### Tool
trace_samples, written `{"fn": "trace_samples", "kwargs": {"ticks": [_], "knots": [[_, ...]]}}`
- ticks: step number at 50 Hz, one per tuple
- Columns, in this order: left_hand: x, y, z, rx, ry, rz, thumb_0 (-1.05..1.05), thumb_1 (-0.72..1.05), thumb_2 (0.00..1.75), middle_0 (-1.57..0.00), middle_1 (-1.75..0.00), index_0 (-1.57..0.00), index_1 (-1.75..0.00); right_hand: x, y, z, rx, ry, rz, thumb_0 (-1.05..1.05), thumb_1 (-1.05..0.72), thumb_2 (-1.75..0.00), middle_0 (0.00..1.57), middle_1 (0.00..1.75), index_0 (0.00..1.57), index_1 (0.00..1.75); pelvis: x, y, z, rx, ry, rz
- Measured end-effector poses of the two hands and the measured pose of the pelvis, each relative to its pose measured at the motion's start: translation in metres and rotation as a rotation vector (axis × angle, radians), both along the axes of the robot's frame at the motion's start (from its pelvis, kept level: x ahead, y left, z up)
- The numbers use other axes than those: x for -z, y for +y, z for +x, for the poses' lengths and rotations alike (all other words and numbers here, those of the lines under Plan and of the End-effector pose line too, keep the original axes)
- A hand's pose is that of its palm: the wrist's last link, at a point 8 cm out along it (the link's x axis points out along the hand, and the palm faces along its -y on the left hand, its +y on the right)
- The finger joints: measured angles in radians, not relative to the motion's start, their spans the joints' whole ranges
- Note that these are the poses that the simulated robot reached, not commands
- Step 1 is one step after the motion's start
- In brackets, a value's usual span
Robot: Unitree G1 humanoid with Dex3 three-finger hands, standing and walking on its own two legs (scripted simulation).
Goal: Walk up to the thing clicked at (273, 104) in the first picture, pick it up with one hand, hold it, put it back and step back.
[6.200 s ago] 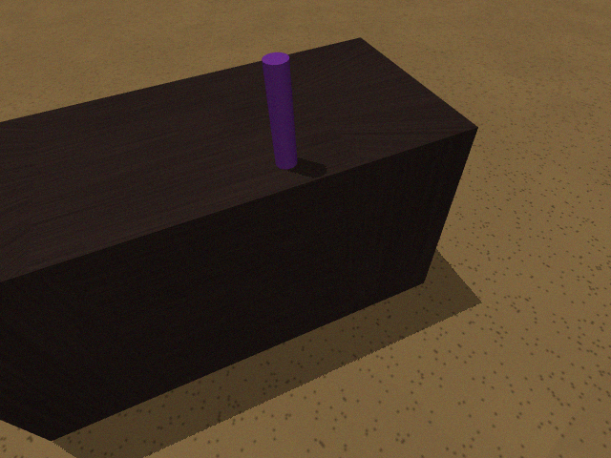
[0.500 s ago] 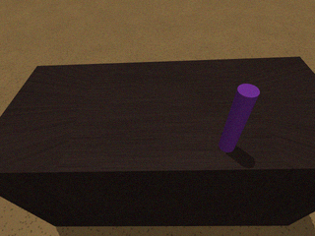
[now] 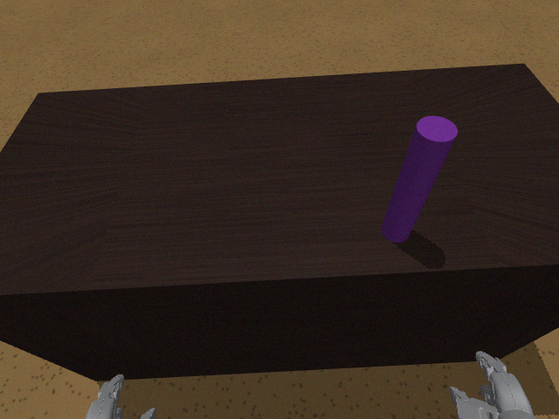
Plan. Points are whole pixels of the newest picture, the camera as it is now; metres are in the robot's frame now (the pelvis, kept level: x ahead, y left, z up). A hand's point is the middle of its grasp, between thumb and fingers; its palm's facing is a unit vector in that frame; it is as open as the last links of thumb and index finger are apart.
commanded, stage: rise first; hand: right
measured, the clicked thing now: (412, 188) +0.44 -0.19 +0.04
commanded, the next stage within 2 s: go down in 1.46 s
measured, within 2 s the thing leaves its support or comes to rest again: neither
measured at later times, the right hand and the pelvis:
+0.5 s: hand (505, 365) +0.19 -0.26 -0.03, palm faces +0.32 +0.87 -0.37, open 17.2 cm; pelvis +0.02 +0.01 +0.00, yaw -2 degrees
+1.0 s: hand (534, 357) +0.19 -0.26 +0.04, palm faces +0.36 +0.85 -0.38, open 17.5 cm; pelvis +0.02 +0.01 +0.00, yaw -2 degrees
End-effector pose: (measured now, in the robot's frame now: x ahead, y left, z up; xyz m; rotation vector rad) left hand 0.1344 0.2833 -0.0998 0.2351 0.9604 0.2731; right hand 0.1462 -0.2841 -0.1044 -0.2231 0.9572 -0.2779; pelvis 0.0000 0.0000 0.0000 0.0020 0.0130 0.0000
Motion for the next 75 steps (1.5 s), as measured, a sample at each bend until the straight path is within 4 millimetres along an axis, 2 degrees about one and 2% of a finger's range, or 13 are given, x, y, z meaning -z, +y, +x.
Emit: {"fn": "trace_samples", "kwargs": {"ticks": [3,6,11,17,24,32,39,46,56,75], "knots": [[-0.005,-0.003,0.020,0.014,-0.057,0.004,0.00,0.50,0.50,-0.07,-0.11,-0.07,-0.12,-0.013,-0.003,0.015,0.025,-0.096,-0.015,0.01,-0.49,-0.50,0.10,0.11,0.10,0.11,0.001,0.002,0.000,0.003,0.021,0.001],[-0.011,-0.006,0.031,0.020,-0.099,-0.003,0.00,0.33,0.38,-0.06,-0.08,-0.06,-0.09,-0.030,-0.009,0.017,0.043,-0.167,-0.043,0.01,-0.32,-0.37,0.09,0.09,0.09,0.08,0.000,0.004,0.005,0.011,0.027,0.004],[-0.016,-0.016,0.034,0.036,-0.150,-0.027,0.00,0.07,0.22,-0.06,-0.06,-0.06,-0.06,-0.056,-0.017,0.009,0.059,-0.242,-0.094,0.01,-0.05,-0.22,0.07,0.07,0.07,0.06,-0.001,0.006,0.014,0.022,0.014,0.005],[-0.018,-0.028,0.039,0.070,-0.195,-0.054,0.00,-0.24,0.12,-0.06,-0.05,-0.06,-0.06,-0.079,-0.017,0.008,0.054,-0.321,-0.135,0.00,0.25,-0.12,0.06,0.06,0.06,0.05,-0.001,0.008,0.018,0.030,-0.007,0.001],[-0.022,-0.028,0.047,0.088,-0.221,-0.052,-0.01,-0.45,0.07,-0.07,-0.06,-0.06,-0.06,-0.102,-0.015,0.014,0.044,-0.416,-0.166,0.00,0.45,-0.07,0.05,0.06,0.06,0.05,-0.001,0.010,0.021,0.033,-0.024,-0.004],[-0.020,-0.011,0.038,0.058,-0.191,-0.026,-0.01,-0.52,0.05,-0.06,-0.06,-0.06,-0.06,-0.126,-0.016,0.014,0.029,-0.508,-0.195,-0.01,0.55,-0.05,0.05,0.06,0.06,0.05,-0.001,0.012,0.023,0.035,-0.037,-0.004],[-0.016,-0.013,0.038,0.059,-0.178,-0.038,-0.01,-0.54,0.06,-0.06,-0.06,-0.06,-0.06,-0.143,-0.013,0.015,-0.004,-0.576,-0.223,-0.01,0.57,-0.04,0.05,0.06,0.06,0.05,-0.001,0.014,0.020,0.036,-0.043,-0.005],[-0.023,-0.013,0.042,0.066,-0.221,-0.036,-0.01,-0.54,0.06,-0.06,-0.06,-0.06,-0.06,-0.159,-0.016,0.008,-0.009,-0.634,-0.258,-0.01,0.57,-0.04,0.05,0.06,0.06,0.05,-0.001,0.014,0.018,0.039,-0.053,-0.005],[-0.019,-0.021,0.034,0.072,-0.217,-0.063,-0.01,-0.54,0.06,-0.06,-0.05,-0.06,-0.06,-0.173,-0.016,0.000,-0.023,-0.694,-0.272,-0.01,0.56,-0.04,0.05,0.06,0.06,0.05,-0.001,0.013,0.011,0.042,-0.063,-0.006],[-0.020,-0.019,0.025,0.068,-0.228,-0.059,-0.01,-0.54,0.07,-0.06,-0.06,-0.06,-0.06,-0.193,-0.019,-0.004,-0.052,-0.777,-0.316,-0.01,0.56,-0.05,0.05,0.06,0.06,0.05,-0.001,0.012,0.004,0.040,-0.071,-0.005]]}}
